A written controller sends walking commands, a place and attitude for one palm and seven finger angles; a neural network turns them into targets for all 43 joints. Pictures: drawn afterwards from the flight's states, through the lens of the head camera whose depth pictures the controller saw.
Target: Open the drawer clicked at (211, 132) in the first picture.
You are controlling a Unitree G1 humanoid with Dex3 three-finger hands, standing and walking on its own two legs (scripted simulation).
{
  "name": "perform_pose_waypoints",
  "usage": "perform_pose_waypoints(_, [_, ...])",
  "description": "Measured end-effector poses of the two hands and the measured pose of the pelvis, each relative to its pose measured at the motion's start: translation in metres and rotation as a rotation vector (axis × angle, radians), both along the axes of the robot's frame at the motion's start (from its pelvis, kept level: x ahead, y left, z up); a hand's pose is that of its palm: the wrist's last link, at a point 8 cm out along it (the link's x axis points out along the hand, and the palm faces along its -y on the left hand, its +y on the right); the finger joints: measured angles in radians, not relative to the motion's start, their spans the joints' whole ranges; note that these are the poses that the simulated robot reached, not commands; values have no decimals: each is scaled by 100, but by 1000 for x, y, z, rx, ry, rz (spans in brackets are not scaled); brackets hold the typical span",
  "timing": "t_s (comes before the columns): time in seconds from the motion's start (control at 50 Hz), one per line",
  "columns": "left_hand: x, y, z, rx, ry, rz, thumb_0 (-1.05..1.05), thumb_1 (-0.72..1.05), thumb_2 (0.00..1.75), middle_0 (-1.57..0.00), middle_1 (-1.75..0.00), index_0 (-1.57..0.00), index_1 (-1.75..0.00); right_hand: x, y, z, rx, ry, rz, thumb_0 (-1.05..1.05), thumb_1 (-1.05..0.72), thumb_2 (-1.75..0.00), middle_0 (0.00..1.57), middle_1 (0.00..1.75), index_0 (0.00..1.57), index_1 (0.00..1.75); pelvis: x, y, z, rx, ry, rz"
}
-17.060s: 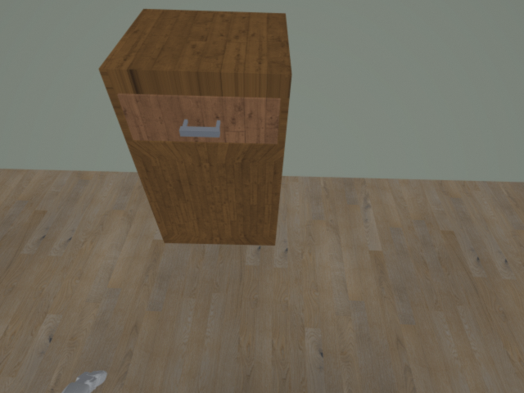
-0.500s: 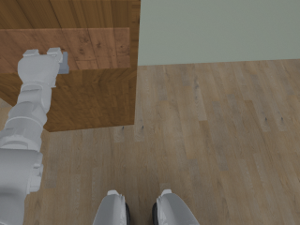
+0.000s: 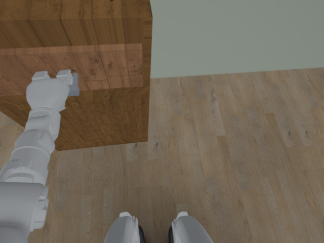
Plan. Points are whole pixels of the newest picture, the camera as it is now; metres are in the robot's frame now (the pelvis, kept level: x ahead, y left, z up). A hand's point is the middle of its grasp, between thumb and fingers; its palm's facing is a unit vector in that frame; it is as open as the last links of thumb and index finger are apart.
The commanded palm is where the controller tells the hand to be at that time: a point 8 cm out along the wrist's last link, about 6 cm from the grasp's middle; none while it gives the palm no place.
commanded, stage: pull the drawer open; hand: left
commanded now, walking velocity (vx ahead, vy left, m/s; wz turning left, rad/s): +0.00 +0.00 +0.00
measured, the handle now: (55, 84) +0.52 +0.26 -0.01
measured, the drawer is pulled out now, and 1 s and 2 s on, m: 0.01 0.14 0.26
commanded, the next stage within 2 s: none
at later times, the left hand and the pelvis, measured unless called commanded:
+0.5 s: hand (57, 127) +0.40 +0.24 -0.04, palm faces -0.04 -0.08 -1.00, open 5.4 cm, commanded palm +0.37 +0.24 +0.02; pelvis +0.01 +0.00 +0.01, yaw +1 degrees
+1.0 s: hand (55, 151) +0.34 +0.24 -0.04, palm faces -0.03 -0.07 -1.00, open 5.3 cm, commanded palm +0.31 +0.24 +0.02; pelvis +0.00 -0.01 +0.01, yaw +2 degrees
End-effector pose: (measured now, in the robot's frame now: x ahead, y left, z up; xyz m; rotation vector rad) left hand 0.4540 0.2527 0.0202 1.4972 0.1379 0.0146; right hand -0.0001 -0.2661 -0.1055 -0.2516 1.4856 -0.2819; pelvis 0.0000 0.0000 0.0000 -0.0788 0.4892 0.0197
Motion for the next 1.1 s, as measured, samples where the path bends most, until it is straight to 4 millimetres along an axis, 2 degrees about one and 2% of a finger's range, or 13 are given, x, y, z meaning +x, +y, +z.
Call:
perform_pose_waypoints(0.22, [-32, -2, -1, -16, -25, -13, 1, 76, 81, -33, -135, -41, -134, 43, 7, 2, 28, -71, 34, 0, -90, -90, 20, 30, 21, 30, 11, 5, 9, 5, -34, 3])
perform_pose_waypoints(0.34, [-48, -3, -1, -9, -32, -11, 1, 76, 83, -34, -135, -41, -134, 68, 9, 4, 35, -129, 62, 0, -90, -90, 20, 30, 21, 30, 12, 5, 12, 8, -53, 8])
perform_pose_waypoints(0.44, [-60, -5, -1, -5, -31, -3, 0, 76, 83, -34, -135, -41, -134, 82, 9, 6, 39, -170, 76, 0, -90, -90, 20, 30, 21, 30, 11, 5, 14, 11, -67, 12])
perform_pose_waypoints(0.56, [-76, -6, -1, -8, -31, 4, 1, 76, 83, -33, -135, -41, -134, 87, 9, 8, 40, -195, 87, 0, -90, -90, 20, 30, 21, 30, 8, 2, 15, 15, -84, 14])
perform_pose_waypoints(0.86, [-116, -10, -1, -6, -40, 13, 0, 76, 83, -33, -135, -41, -134, 84, 5, 7, 47, -226, 93, 0, -90, -90, 20, 30, 21, 30, 0, -4, 16, 26, -118, 13])
perform_pose_waypoints(1.1, [-144, -13, -1, 7, -45, 38, -1, 75, 82, -33, -135, -41, -134, 98, 4, 7, 59, -295, 110, 0, -90, -90, 20, 30, 20, 30, -6, -8, 15, 32, -139, 15])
